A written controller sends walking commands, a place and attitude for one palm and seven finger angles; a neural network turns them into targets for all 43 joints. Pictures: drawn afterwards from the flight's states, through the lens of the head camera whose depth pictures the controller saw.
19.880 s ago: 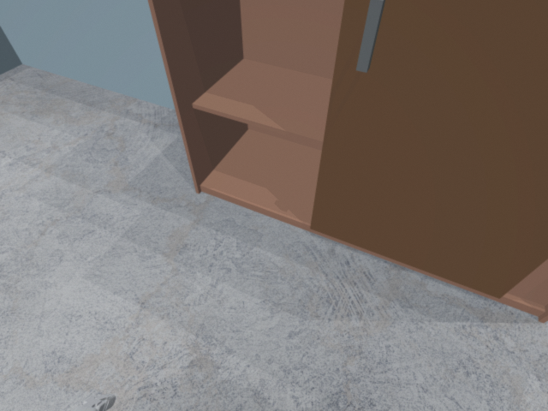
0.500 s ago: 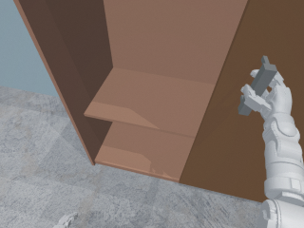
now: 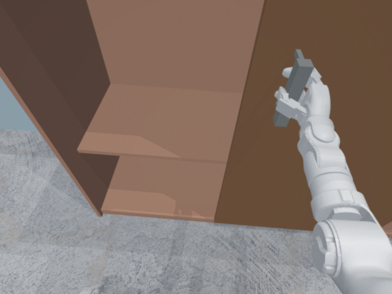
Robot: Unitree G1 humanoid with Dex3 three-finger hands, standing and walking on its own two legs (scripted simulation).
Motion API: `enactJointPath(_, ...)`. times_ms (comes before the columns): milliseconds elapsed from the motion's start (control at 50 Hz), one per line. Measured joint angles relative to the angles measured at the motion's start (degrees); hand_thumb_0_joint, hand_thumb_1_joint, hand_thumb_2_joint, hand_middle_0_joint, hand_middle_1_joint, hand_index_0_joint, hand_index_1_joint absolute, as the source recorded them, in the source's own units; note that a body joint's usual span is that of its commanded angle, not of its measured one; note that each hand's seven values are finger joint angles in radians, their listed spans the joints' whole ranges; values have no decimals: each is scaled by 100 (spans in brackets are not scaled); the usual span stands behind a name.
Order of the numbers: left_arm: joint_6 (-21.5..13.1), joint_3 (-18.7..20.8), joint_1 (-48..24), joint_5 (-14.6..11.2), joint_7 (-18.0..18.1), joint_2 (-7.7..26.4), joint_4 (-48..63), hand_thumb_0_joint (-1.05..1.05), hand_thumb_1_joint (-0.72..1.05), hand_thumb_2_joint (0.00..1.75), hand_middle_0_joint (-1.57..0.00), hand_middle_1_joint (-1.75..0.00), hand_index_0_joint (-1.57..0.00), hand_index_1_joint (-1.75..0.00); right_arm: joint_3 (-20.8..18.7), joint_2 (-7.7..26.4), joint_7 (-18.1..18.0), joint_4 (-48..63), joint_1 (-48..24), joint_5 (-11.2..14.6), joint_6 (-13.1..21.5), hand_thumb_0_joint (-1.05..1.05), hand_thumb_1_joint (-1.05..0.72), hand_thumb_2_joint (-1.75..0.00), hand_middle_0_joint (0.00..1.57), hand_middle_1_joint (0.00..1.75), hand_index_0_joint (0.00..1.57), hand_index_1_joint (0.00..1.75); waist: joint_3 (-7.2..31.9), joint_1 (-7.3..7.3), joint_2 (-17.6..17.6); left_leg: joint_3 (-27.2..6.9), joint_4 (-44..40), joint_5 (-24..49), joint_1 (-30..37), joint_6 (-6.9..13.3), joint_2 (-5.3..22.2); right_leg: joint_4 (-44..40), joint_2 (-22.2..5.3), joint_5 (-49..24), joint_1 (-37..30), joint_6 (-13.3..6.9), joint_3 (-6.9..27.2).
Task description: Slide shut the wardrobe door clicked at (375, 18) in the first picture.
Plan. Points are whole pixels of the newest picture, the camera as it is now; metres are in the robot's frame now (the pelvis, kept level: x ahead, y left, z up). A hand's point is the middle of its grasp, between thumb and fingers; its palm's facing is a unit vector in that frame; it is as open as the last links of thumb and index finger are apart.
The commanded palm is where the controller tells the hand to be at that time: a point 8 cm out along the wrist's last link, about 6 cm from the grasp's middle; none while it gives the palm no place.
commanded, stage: tug the door sideways, standing still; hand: right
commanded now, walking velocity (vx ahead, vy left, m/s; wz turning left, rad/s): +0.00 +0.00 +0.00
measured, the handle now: (288, 89) +0.52 -0.15 +0.16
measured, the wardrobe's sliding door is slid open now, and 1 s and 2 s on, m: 0.60 0.57 0.39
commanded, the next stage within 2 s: step sideways, sliding the door along in 0.44 s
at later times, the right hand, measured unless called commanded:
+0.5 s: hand (274, 102) +0.46 -0.11 +0.17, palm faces +0.06 +1.00 -0.03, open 6.4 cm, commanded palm +0.45 -0.10 +0.16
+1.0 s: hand (268, 101) +0.47 -0.10 +0.16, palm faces +0.18 +0.98 -0.10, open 6.4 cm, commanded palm +0.45 -0.10 +0.16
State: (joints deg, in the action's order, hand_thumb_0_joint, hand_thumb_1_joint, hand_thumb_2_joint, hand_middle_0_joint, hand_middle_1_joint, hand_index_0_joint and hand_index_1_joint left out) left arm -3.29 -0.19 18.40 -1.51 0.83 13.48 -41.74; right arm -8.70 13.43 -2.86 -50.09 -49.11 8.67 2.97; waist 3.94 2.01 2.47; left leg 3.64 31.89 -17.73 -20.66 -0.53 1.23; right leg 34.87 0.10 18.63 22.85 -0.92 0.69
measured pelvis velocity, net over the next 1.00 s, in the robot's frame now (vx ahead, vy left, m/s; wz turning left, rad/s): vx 0.00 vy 0.06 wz -0.05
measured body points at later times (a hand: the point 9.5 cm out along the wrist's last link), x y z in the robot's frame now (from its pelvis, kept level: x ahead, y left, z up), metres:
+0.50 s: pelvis -0.01 +0.00 +0.00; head +0.03 +0.01 +0.44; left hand +0.05 +0.25 -0.13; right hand +0.46 -0.16 +0.17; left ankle -0.02 +0.13 -0.73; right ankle -0.01 -0.11 -0.73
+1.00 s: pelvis +0.00 +0.06 +0.00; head +0.08 +0.07 +0.44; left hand +0.12 +0.30 -0.14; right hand +0.46 -0.15 +0.17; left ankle -0.02 +0.12 -0.73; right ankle -0.01 -0.07 -0.70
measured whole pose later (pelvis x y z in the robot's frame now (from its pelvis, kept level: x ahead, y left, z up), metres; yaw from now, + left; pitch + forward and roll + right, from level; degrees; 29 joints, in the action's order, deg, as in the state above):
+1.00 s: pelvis +0.00 +0.06 +0.00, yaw -3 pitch +0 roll -1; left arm -0.9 -0.1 12.7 -2.5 4.2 13.2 -41.8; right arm -6.4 14.5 -5.4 -44.3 -52.1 5.5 6.0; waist -10.5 -1.2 0.6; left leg 6.6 33.9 -20.7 -13.1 5.2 -1.6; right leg 49.1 -1.7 22.5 22.4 -1.7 -2.0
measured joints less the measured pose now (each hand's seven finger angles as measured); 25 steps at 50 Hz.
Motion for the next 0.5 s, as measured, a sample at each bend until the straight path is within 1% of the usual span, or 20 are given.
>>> enactJointPath(120, -224, 4, 243, 28, -58, -2, -195, 1, 91, 90, -20, -30, -20, -30, 226, -13, -125, -275, -215, 41, 265, 0, -70, -82, 26, 139, 22, 139, -51, -8, 11, 19, 117, -13, -134, -20, 42, 111, 41, -2, 146, -19, 20)
enactJointPath(240, -415, 13, 411, 51, -98, 20, -371, 1, 91, 90, -20, -30, -20, -30, 328, -57, -159, -432, -330, 54, 423, -1, -70, -81, 27, 140, 22, 138, -58, -23, 14, 24, 167, -17, -209, -35, 67, 151, 66, -7, 222, -34, 26)
enactJointPath(500, -677, 34, 305, 69, -152, 69, -323, 1, 91, 90, -20, -30, -20, -30, 412, -160, -240, -485, -424, 33, 484, -1, -69, -81, 29, 140, 23, 138, -49, -34, -2, 41, 232, -34, -296, -15, 62, 188, 60, -13, 303, -13, 48)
